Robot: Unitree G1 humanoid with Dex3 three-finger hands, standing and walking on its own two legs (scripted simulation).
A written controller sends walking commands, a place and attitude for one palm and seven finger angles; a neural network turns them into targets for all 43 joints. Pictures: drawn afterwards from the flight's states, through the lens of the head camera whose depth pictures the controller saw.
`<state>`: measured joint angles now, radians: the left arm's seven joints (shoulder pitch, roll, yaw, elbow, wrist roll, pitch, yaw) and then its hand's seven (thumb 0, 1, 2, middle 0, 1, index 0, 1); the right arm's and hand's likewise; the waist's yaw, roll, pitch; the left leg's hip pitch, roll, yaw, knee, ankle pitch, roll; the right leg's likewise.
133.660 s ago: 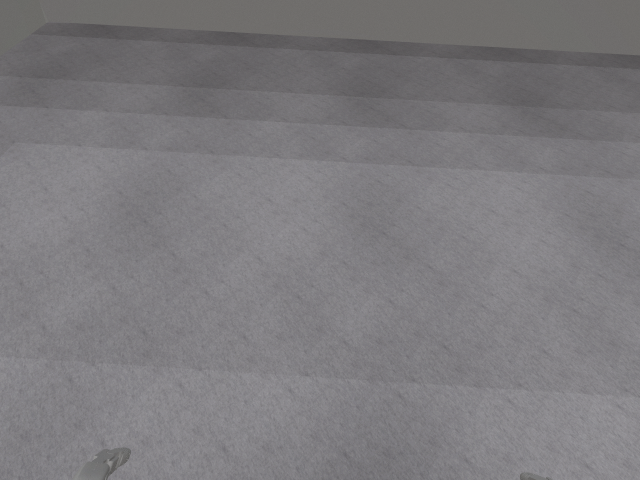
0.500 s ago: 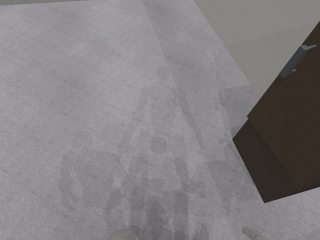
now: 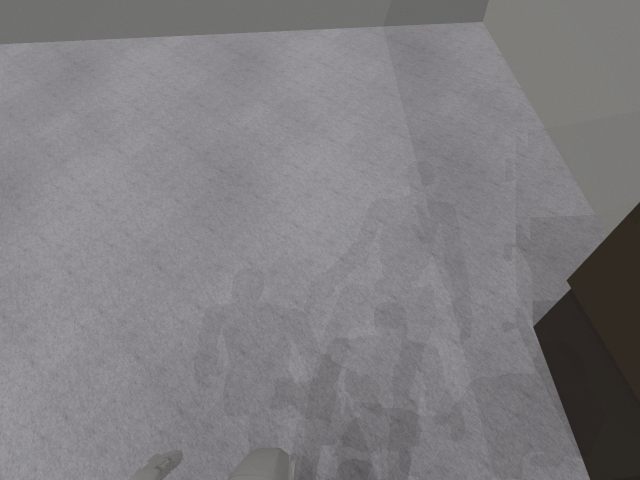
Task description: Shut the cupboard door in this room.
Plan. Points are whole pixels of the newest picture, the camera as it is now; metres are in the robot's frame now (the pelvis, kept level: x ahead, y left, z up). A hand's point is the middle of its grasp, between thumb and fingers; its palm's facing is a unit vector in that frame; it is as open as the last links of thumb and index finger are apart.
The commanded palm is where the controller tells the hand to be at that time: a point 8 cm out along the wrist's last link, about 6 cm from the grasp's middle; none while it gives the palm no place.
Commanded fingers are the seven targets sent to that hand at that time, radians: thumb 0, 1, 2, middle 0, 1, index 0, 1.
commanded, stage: walk to a spot facing it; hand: left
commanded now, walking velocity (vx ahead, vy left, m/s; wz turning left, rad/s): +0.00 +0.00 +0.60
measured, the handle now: out of the picture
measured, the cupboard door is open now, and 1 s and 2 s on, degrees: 7 7 7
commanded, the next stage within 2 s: turn to face it in 1.06 s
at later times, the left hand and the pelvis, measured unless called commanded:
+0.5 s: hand out of the picture +0.11 +0.27 -0.15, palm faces +0.27 -0.94 -0.22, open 7.4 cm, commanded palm none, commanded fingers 0.00 0.90 0.90 -0.20 -0.30 -0.20 -0.30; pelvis +0.07 +0.04 +0.01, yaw +17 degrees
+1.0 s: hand (191, 455) +0.17 +0.20 -0.16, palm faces +0.57 -0.79 -0.22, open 7.3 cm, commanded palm none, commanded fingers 0.00 0.90 0.90 -0.20 -0.30 -0.20 -0.30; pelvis +0.26 +0.03 +0.01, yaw +35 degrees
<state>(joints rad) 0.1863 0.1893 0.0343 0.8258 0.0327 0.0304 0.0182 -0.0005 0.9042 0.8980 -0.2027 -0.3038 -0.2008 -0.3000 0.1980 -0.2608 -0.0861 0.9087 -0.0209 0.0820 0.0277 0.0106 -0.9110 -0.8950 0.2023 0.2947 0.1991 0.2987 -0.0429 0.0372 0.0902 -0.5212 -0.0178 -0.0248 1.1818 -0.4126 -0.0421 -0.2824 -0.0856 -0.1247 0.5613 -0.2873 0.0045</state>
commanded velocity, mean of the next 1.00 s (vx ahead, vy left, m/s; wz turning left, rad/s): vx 0.23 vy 0.00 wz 0.55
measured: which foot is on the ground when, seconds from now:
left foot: up 0.00-0.18, down 0.20-0.66, up 0.68-1.00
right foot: down 0.00-0.20, up 0.22-0.64, down 0.66-1.00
